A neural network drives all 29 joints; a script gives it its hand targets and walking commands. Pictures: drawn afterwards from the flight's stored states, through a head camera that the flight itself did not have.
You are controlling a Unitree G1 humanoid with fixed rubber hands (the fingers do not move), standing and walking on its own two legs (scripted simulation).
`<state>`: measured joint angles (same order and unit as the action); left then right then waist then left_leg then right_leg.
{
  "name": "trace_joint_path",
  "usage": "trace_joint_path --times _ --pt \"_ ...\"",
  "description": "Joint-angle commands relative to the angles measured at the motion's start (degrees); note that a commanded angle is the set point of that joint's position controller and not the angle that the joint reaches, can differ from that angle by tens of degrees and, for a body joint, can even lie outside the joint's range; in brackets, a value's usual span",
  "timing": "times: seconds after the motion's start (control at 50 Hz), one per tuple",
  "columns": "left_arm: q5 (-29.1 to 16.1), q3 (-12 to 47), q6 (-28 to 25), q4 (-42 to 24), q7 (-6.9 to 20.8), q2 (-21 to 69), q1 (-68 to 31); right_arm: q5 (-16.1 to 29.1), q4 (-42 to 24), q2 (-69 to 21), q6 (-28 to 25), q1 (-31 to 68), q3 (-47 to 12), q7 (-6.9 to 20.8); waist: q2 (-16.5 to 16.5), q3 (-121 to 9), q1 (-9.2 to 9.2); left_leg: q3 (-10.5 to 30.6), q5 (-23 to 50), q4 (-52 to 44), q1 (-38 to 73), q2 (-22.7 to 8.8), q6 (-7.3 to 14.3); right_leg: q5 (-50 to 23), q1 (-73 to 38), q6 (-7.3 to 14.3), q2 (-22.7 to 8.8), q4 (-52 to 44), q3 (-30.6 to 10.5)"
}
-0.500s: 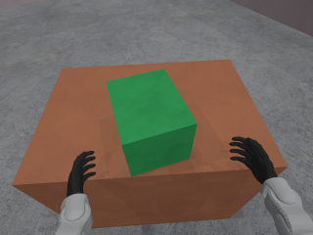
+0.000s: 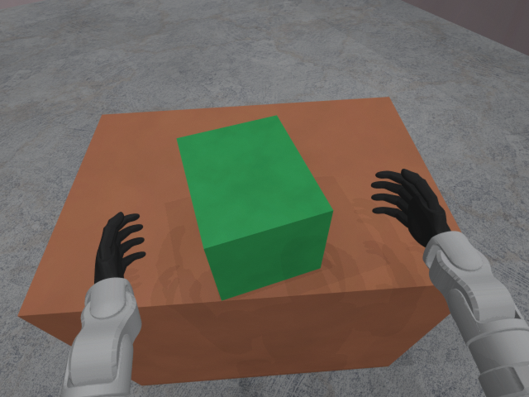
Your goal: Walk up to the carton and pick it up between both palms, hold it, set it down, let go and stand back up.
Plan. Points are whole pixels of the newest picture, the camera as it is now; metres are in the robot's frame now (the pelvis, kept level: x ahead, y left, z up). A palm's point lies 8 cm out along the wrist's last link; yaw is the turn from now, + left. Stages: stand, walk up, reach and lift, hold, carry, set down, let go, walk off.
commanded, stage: reach and lift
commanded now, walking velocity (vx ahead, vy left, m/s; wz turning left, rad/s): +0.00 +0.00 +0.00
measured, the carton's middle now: (250, 204) +0.46 +0.04 -0.01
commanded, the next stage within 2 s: none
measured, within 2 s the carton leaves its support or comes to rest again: neither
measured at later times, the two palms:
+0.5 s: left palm (109, 218) +0.35 +0.22 +0.12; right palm (400, 172) +0.41 -0.19 +0.12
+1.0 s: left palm (122, 192) +0.40 +0.22 +0.12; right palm (375, 146) +0.46 -0.16 +0.13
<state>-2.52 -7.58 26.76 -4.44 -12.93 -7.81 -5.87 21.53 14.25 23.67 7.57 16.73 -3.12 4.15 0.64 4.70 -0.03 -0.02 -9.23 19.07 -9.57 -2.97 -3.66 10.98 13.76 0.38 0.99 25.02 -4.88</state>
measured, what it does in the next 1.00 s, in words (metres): stands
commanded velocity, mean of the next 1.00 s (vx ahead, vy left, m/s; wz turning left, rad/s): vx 0.00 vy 0.00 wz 0.00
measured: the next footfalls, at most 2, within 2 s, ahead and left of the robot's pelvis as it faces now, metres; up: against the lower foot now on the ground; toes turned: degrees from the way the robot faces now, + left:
none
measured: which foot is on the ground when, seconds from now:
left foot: down 0.00-1.00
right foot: down 0.00-1.00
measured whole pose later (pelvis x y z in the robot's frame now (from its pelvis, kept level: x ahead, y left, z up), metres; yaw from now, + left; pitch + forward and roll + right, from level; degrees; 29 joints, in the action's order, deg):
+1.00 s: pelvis +0.01 +0.00 +0.00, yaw +0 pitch +4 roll +1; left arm -2.5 -12.8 31.2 15.8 -11.3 -7.8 -36.0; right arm 22.7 40.6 23.2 13.3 48.7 -7.9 2.9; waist 0.2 4.7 -3.1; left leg -0.1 -9.6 18.6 -12.5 -3.2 -3.7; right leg 10.9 16.4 0.2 1.1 23.9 -4.9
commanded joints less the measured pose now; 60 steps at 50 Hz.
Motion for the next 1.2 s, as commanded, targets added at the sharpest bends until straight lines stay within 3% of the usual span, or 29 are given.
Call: trace_joint_path --times 0.0,0.04,0.06,0.12,0.2,0.28,0.32,0.38,0.44,0.48,0.54,0.56,0.58,0.6,0.62,0.64,0.7,0.78,0.82,0.86,0.92,0.94,1.04,1.12,1.18 --pt "-6.03 -2.91 2.17 -8.01 0.78 -2.57 -22.87 3.10 -3.23 10.56 2.43 24.74 1.77 -0.56 0.81 -24.67 -9.13 -3.63 10.96 -1.55 6.32 2.90 1.62 -8.29 -6.23 2.12 3.08 -8.17 1.67" --pt "-6.20 -3.22 2.93 -6.37 1.04 -2.64 -25.81 2.79 -1.56 10.07 3.39 28.00 2.00 -0.75 0.72 -24.96 -8.93 -3.84 8.51 -1.83 4.72 3.05 1.73 -7.32 -6.40 1.88 2.77 -7.90 1.81" --pt "-5.81 -3.91 3.36 -3.67 1.12 -2.83 -26.70 2.61 -0.22 9.58 4.00 28.89 1.39 -0.80 1.49 -23.50 -9.71 -3.81 7.38 -2.16 3.74 2.93 2.04 -6.48 -6.21 1.65 2.63 -7.95 1.77" --pt "-5.75 -3.22 4.63 -1.15 1.23 -2.34 -29.72 2.70 3.11 10.09 4.82 31.68 1.83 -0.58 0.63 -24.45 -9.10 -3.49 6.03 -2.32 3.66 3.02 1.75 -6.25 -6.21 1.60 2.69 -7.78 2.36" --pt "-4.22 -4.91 5.21 1.44 1.49 -1.86 -29.97 2.11 4.09 10.21 4.50 34.33 1.23 -1.00 1.47 -26.66 -9.98 -3.40 11.19 -1.33 4.85 3.03 1.49 -11.32 -7.91 1.41 3.09 -7.45 2.72" --pt "-3.60 -5.20 5.40 0.95 1.99 -2.24 -33.13 2.65 6.06 10.67 4.09 37.07 0.47 -1.48 0.22 -29.21 -9.79 -3.57 15.89 -0.40 6.28 3.28 0.76 -15.78 -9.59 1.09 3.41 -6.97 3.17" --pt "-3.85 -4.80 5.43 1.87 2.02 -2.62 -36.48 3.13 7.21 10.71 4.22 40.31 0.56 -1.47 0.01 -30.11 -9.81 -3.62 15.11 -0.40 5.66 3.28 0.75 -15.57 -8.75 0.74 3.40 -6.75 3.35" --pt "-3.76 -6.29 4.98 1.35 1.83 -4.00 -37.39 3.00 4.69 10.70 3.77 42.42 0.57 -1.79 1.41 -32.84 -11.33 -3.87 16.43 0.09 4.68 3.30 0.87 -18.25 -11.06 0.57 3.51 -5.77 3.27" --pt "-3.81 -5.45 5.26 2.40 1.65 -3.76 -40.03 3.74 7.48 10.88 4.16 44.63 -0.11 -1.75 0.76 -33.20 -10.95 -3.68 17.84 0.65 5.09 3.21 0.71 -19.65 -10.12 0.59 3.49 -5.61 3.15" --pt "-4.00 -4.93 5.62 5.09 1.81 -4.43 -43.52 3.87 12.01 11.47 5.05 47.48 -0.05 -1.53 -0.15 -31.36 -10.98 -3.84 14.86 0.17 4.14 3.12 0.59 -16.55 -8.50 0.62 3.43 -5.93 3.29" --pt "-4.43 -5.14 5.88 5.84 1.50 -4.99 -45.03 4.19 12.02 11.55 5.28 49.48 -0.47 -1.53 0.43 -33.02 -10.89 -3.70 15.79 0.60 4.24 2.97 0.41 -16.92 -9.18 0.71 3.70 -5.97 3.81" --pt "-4.54 -5.22 5.69 5.98 1.47 -5.28 -46.47 4.50 11.87 10.89 5.25 50.89 -1.13 -1.60 -0.12 -33.48 -11.62 -3.94 15.37 0.55 2.73 3.11 0.57 -17.67 -9.89 0.56 3.40 -5.63 3.23" --pt "-4.49 -5.14 5.79 7.52 1.50 -4.95 -46.78 4.00 13.50 11.56 5.17 51.01 -0.49 -1.66 0.55 -34.19 -10.91 -3.82 15.26 0.65 3.16 3.06 0.51 -18.87 -10.06 0.32 3.57 -5.29 3.38" --pt "-4.33 -5.66 5.56 8.48 1.45 -5.39 -47.19 4.17 13.11 10.84 5.19 52.58 -1.32 -1.69 0.77 -34.13 -11.86 -3.76 15.06 0.60 1.67 3.10 0.74 -19.12 -10.46 0.21 3.28 -5.22 3.21" --pt "-4.34 -5.08 5.92 11.40 1.36 -6.24 -50.25 4.03 16.62 11.37 5.75 54.05 -0.94 -1.80 0.62 -32.99 -10.99 -3.74 13.22 0.32 0.93 3.14 0.75 -17.30 -9.54 0.28 3.23 -5.29 3.18" --pt "-3.69 -6.20 5.67 11.56 1.29 -6.50 -50.40 3.98 17.33 11.13 5.80 53.79 -1.42 -1.71 0.52 -33.07 -11.88 -3.94 13.32 0.03 0.83 3.03 0.81 -16.96 -9.89 0.14 3.12 -5.48 3.20" --pt "-4.04 -4.88 5.07 10.85 0.87 -6.24 -53.07 3.99 19.03 10.77 5.33 56.48 -1.16 -1.75 -0.49 -35.28 -11.05 -3.74 15.10 0.76 1.66 2.99 0.41 -19.00 -9.37 0.17 3.30 -5.02 3.51" --pt "-3.86 -5.86 4.18 14.44 0.95 -6.75 -54.89 4.15 20.27 10.50 5.12 59.15 -2.11 -1.75 0.96 -38.06 -11.65 -3.98 16.02 1.07 -0.20 3.13 0.48 -21.94 -10.75 -0.25 3.19 -4.39 3.60" --pt "-3.46 -5.60 3.29 15.08 0.63 -6.65 -56.18 4.48 21.55 10.14 4.46 60.29 -2.60 -1.57 -0.47 -40.06 -11.97 -3.91 17.40 1.63 -0.30 3.13 0.19 -22.33 -10.28 0.05 3.29 -4.19 3.54" --pt "-2.81 -5.70 2.96 17.58 0.82 -5.72 -54.13 4.07 23.75 9.93 4.17 58.90 -3.09 -1.57 0.15 -40.22 -11.95 -3.80 18.33 1.97 -0.04 2.98 0.20 -24.47 -10.37 -0.08 3.47 -3.78 3.76" --pt "-2.02 -6.16 0.55 17.47 1.71 -3.80 -50.18 3.48 24.62 8.23 2.21 55.51 -3.91 -1.55 -0.36 -42.39 -11.69 -4.16 21.95 2.72 0.02 3.20 -0.10 -30.26 -12.70 -0.40 3.46 -2.69 3.78" --pt "-1.58 -6.90 -0.38 19.28 2.03 -4.16 -48.29 3.14 25.09 7.45 1.53 53.71 -4.28 -1.70 0.80 -42.02 -12.04 -4.78 21.75 2.77 -1.27 3.48 0.11 -31.85 -14.04 -0.77 3.29 -2.35 3.41" --pt "-0.35 -6.48 -7.82 21.94 3.03 -1.82 -46.09 -0.26 25.32 4.96 -3.95 51.91 -3.26 -2.07 0.15 -46.93 -11.85 -5.22 25.85 3.92 -1.80 3.55 -0.44 -35.73 -14.60 -0.66 3.43 -0.58 4.02" --pt "0.74 -6.77 -14.45 32.63 4.13 -0.42 -44.18 -2.81 28.50 2.80 -8.21 51.54 -3.72 -1.96 1.12 -45.17 -12.96 -5.40 24.02 3.81 -4.34 3.29 -0.19 -32.47 -12.59 -0.62 2.87 -0.99 4.09" --pt "0.80 -6.04 -21.12 34.48 3.66 0.56 -45.17 -4.33 28.80 1.65 -13.05 52.04 -2.66 -2.09 0.63 -50.49 -13.05 -5.67 26.79 5.43 -3.92 2.91 -0.86 -32.25 -10.12 -0.07 3.31 -0.49 4.73"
